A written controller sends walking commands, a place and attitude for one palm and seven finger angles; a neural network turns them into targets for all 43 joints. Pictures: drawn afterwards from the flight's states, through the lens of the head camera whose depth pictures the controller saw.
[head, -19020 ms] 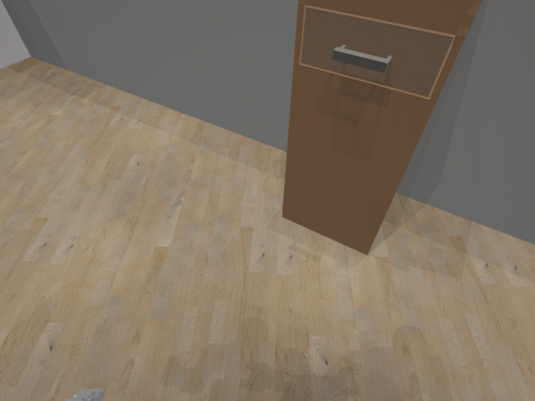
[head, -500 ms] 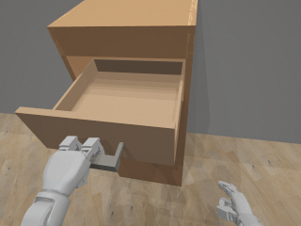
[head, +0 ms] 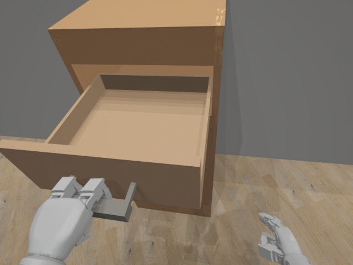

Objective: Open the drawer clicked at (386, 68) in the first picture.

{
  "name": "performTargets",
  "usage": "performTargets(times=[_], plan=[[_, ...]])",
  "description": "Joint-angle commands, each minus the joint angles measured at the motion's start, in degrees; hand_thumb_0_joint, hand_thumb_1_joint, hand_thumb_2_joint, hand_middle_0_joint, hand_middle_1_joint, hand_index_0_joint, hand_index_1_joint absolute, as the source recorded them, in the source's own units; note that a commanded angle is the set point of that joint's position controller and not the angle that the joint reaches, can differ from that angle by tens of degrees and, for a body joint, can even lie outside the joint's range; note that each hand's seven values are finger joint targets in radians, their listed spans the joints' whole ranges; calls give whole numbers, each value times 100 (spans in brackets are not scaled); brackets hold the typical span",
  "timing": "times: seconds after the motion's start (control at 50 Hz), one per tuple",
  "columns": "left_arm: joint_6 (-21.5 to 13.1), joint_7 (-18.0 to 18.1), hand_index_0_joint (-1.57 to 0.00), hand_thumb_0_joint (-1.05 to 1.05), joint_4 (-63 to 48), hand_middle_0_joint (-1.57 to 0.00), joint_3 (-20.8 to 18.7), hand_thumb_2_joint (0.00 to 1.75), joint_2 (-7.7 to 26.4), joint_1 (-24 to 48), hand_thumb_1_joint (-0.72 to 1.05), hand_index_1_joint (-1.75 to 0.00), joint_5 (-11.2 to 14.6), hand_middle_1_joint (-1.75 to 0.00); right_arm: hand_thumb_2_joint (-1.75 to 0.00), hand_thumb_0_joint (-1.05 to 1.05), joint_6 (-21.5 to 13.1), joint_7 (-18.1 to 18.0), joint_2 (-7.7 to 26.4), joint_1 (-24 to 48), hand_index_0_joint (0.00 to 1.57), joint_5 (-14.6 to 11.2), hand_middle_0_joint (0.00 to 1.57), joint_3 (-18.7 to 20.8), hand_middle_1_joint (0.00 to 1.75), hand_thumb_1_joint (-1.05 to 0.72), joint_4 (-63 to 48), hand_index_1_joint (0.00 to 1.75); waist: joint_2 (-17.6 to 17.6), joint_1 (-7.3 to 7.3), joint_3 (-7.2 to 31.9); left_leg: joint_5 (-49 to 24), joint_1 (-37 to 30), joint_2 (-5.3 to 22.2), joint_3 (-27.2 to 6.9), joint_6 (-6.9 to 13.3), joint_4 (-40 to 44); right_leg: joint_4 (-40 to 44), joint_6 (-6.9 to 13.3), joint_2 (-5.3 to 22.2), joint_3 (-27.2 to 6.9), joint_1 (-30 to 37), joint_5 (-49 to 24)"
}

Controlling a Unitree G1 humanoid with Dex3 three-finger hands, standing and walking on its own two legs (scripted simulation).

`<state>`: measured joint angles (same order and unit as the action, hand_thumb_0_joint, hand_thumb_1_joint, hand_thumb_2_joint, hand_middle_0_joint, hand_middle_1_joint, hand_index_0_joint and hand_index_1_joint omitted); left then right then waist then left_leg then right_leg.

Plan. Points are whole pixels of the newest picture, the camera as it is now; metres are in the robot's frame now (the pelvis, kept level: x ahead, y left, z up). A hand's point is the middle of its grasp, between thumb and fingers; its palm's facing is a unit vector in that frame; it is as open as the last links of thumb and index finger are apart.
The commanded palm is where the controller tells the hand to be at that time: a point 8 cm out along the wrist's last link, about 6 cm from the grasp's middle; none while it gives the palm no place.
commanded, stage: pull the drawer open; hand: left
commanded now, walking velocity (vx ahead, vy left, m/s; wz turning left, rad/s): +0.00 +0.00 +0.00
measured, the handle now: (96, 195) +0.22 +0.18 +0.11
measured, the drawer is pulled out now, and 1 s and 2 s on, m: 0.30 0.28 0.27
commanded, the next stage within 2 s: open the thumb to release the handle in 0.14 s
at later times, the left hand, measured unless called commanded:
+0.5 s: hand (85, 214) +0.19 +0.20 +0.10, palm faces +0.09 -0.13 -0.99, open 7.4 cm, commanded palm +0.15 +0.20 +0.15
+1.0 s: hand (84, 219) +0.18 +0.20 +0.09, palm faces +0.11 -0.13 -0.99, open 13.8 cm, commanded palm +0.15 +0.20 +0.14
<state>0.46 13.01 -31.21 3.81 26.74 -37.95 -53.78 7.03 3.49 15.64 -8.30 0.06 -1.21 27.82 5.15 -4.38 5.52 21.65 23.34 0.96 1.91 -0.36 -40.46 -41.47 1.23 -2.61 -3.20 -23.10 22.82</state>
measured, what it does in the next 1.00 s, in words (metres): stands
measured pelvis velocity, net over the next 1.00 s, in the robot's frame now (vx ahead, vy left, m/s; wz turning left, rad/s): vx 0.00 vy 0.00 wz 0.03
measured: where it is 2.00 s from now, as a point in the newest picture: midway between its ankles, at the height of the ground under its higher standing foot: outside the picture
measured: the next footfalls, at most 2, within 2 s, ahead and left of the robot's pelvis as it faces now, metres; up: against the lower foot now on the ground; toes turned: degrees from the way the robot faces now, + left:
none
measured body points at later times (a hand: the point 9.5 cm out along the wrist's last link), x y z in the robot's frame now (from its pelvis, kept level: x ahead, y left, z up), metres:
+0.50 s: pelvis -0.01 +0.00 +0.00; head +0.00 -0.05 +0.45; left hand +0.18 +0.20 +0.15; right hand +0.22 -0.20 -0.09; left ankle -0.01 +0.12 -0.72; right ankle -0.02 -0.11 -0.72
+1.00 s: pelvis +0.00 +0.00 +0.00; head +0.01 -0.04 +0.45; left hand +0.17 +0.20 +0.15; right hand +0.22 -0.21 -0.09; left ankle -0.01 +0.12 -0.72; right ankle -0.02 -0.11 -0.72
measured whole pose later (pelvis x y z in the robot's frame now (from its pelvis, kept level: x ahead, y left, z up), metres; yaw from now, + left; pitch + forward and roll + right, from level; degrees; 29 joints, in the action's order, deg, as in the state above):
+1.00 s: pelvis +0.00 +0.00 +0.00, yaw +1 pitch +4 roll +1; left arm 0.0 12.1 -26.3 5.1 24.3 -29.3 -55.9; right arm 7.0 1.9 15.1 -7.2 0.4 -0.5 30.8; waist 4.8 -5.9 3.9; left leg 20.2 22.2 0.3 0.6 -0.4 -38.7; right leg -39.7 1.4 -2.0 -1.9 -21.5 21.9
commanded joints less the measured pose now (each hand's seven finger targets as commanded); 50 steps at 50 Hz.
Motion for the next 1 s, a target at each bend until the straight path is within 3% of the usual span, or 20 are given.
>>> performTargets(times=[0.0,0.06,0.1,0.2,0.22,0.24,0.26,0.3,0.36,0.38,0.46,0.48,0.56,0.62,0.76,0.8,0.82,0.88,0.9,0.98], plan=[[167,340,-40,0,-1154,-40,-770,90,570,8,90,-135,23,-135,-90,0,-284,12,421,874,20,3,20,221,30,-90,-980,30,-473,-121,489,-1653,-590,-53,-60,95,253,702,-7,201,-25,-83,-1532],[223,336,-40,0,-1158,-40,-962,90,761,39,90,-135,76,-135,-90,0,-305,-27,462,936,20,-11,20,212,30,-90,-1005,30,-510,-130,467,-1485,-591,-33,-72,92,260,735,1,178,-47,-77,-1424],[204,287,-40,0,-1071,-40,-746,90,547,29,90,-135,54,-135,-90,0,-313,-22,394,866,20,-8,20,197,30,-90,-981,30,-567,-119,401,-1552,-556,-50,-73,113,269,712,-18,215,22,-64,-1497],[183,250,-40,0,-1017,-40,-852,90,631,65,90,-135,54,-135,-90,0,-335,-58,385,864,20,-20,20,192,30,-90,-943,30,-624,-148,414,-1586,-564,-59,-67,117,274,742,-21,214,2,27,-1667],[156,285,-40,0,-733,-40,-1329,90,1173,1396,90,-135,-90,-135,-90,0,-251,-159,409,892,20,38,20,168,30,-90,-671,30,-662,54,196,-1200,-506,-114,-105,98,318,823,-17,202,-44,-267,-1298],[122,294,-40,0,-616,-40,-1285,87,1041,1464,83,-134,-153,-134,-90,0,-264,-222,330,975,20,86,20,182,30,-90,-719,30,-604,-86,237,-1045,-593,-132,-114,129,351,879,-11,215,-1,-198,-1078],[128,295,-39,0,-594,-39,-1361,84,1103,1497,76,-134,-98,-134,-90,0,-295,-252,337,1046,20,42,20,180,30,-90,-722,30,-483,-81,227,-978,-680,-132,-130,131,361,966,23,180,-68,-211,-972],[96,156,-38,0,-397,-38,-946,78,620,1397,62,-132,27,-132,-90,0,-330,-260,276,964,20,10,20,212,30,-90,-645,30,-377,-59,345,-1115,-760,-156,-91,139,431,921,1,201,132,-56,-1110],[136,77,-36,0,-361,-36,-1147,69,941,1565,41,-130,78,-130,-90,0,-311,-303,310,1084,20,-6,20,193,30,-90,-614,30,-415,-102,477,-1276,-813,-146,-106,123,490,973,4,165,45,138,-1357],[150,24,-36,0,-312,-36,-906,66,716,1513,34,-129,20,-129,-90,0,-306,-285,251,1012,20,26,20,156,30,-90,-610,30,-549,-138,515,-1323,-765,-170,-69,139,509,957,-23,234,131,193,-1385],[197,-52,-34,0,-385,-34,-984,54,874,1521,6,-126,8,-126,-90,0,-275,-269,336,1178,20,-27,20,137,30,-90,-642,30,-392,-169,490,-1416,-777,-136,-45,104,613,1019,4,193,51,393,-1566],[209,-96,-33,0,-413,-33,-743,51,675,1614,-1,-125,-70,-125,-90,0,-261,-244,263,1100,20,19,20,110,30,-90,-647,30,-464,-178,548,-1431,-761,-160,-29,122,629,1010,-14,236,132,377,-1470],[194,-118,-32,0,-436,-32,-1018,39,907,1245,-29,-122,36,-122,-90,0,-289,-258,351,1207,20,-31,20,117,30,-90,-703,30,-522,-215,504,-1516,-753,-162,-15,114,636,1092,-19,211,-9,571,-1858],[85,-111,-30,0,-457,-30,-976,30,789,913,-50,-120,52,-120,-90,0,-299,-231,355,1079,20,-4,20,133,30,-90,-710,30,-572,-237,454,-1693,-707,-179,17,112,648,1064,-45,233,19,622,-2139],[48,62,-30,0,-719,-30,-1051,30,803,781,-50,-120,31,-120,-90,0,-282,-170,430,1128,20,-2,20,189,30,-90,-760,30,-392,-179,452,-1610,-773,-153,-14,88,544,1058,-7,186,-96,374,-1947],[28,73,-30,0,-658,-30,-851,30,631,968,-50,-120,-17,-120,-90,0,-276,-160,363,1025,20,29,20,210,30,-90,-731,30,-475,-146,364,-1493,-733,-158,-13,104,553,1052,-16,223,42,249,-1633],[12,47,-30,0,-226,-30,-563,30,278,541,-50,-120,-56,-120,-90,0,-307,-118,304,969,20,54,20,227,30,-90,-702,30,-604,-156,154,-1480,-643,-174,-12,106,536,989,-8,181,108,127,-1560],[47,88,-30,0,-598,-30,-652,30,537,1159,-50,-120,-142,-120,-90,0,-270,-113,353,980,20,61,20,219,30,-90,-753,30,-566,-152,556,-1318,-694,-154,-12,109,520,971,1,226,36,125,-1325],[54,116,-30,0,-345,-30,-753,30,593,1107,-50,-120,-172,-120,-90,0,-273,-150,323,1005,20,37,20,233,30,-90,-695,30,-650,-152,424,-1293,-646,-159,-15,112,519,973,5,199,66,144,-1331],[145,87,-30,0,-335,-30,-498,30,427,1528,-50,-120,-263,-120,-90,0,-279,-147,266,1026,20,54,20,194,30,-90,-647,30,-456,-127,564,-1365,-735,-173,-46,125,503,887,30,210,103,138,-1396]])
